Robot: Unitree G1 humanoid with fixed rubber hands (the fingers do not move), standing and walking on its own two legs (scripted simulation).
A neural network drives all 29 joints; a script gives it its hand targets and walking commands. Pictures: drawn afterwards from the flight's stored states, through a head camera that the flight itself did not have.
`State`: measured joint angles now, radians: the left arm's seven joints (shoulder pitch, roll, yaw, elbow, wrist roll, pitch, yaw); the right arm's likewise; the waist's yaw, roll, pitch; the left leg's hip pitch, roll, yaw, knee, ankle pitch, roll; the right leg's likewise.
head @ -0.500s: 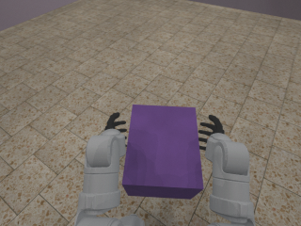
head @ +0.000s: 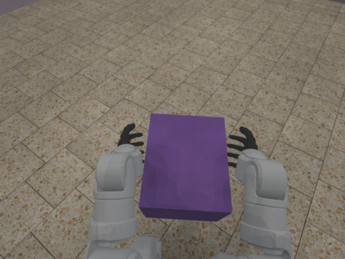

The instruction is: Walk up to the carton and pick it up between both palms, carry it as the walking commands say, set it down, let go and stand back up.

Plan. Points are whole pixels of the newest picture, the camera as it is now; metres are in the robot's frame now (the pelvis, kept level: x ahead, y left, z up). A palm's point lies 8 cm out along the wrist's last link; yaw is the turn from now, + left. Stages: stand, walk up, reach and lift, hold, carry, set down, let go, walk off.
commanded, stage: carry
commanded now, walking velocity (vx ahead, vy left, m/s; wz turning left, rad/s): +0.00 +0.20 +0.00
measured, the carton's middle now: (184, 168) +0.33 +0.00 -0.02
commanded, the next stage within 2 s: none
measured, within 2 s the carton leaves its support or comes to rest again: neither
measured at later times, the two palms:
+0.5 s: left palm (41, 208) +0.19 +0.25 +0.10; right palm (189, 215) +0.19 -0.01 +0.09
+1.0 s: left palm out of the picture +0.06 +0.39 +0.09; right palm out of the picture +0.06 +0.13 +0.08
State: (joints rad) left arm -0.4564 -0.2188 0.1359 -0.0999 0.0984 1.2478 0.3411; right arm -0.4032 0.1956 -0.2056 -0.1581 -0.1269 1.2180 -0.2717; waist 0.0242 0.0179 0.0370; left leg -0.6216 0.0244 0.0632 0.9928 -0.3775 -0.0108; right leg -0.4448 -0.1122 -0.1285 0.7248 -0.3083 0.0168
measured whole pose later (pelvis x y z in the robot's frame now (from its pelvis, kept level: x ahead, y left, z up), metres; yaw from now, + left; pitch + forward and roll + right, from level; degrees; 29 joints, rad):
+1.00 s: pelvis -0.24 +0.26 +0.00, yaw +1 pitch +1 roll +0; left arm -0.45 -0.22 0.13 -0.08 0.10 1.25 0.34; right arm -0.39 0.19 -0.20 -0.14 -0.13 1.23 -0.27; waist 0.02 0.02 0.01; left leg -0.62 0.02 0.06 1.01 -0.37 -0.01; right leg -0.44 -0.10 -0.13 0.70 -0.28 0.00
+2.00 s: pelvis -0.46 +0.43 +0.00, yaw +1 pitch +0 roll -2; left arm -0.46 -0.22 0.12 -0.06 0.12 1.26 0.36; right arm -0.42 0.20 -0.21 -0.10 -0.14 1.24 -0.28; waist 0.02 0.03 -0.05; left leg -0.45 0.04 0.07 0.66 -0.24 0.01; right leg -0.40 -0.04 -0.11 0.60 -0.19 0.01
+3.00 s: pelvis -0.59 +0.42 +0.00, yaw +1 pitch +2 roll +0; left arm -0.29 -0.16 0.10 0.07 0.19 1.00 0.15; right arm -0.30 0.16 -0.16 0.07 -0.17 0.99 -0.13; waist 0.01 0.01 -0.07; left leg -0.47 0.02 0.08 0.66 -0.22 0.03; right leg -0.47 -0.01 -0.04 0.65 -0.19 -0.03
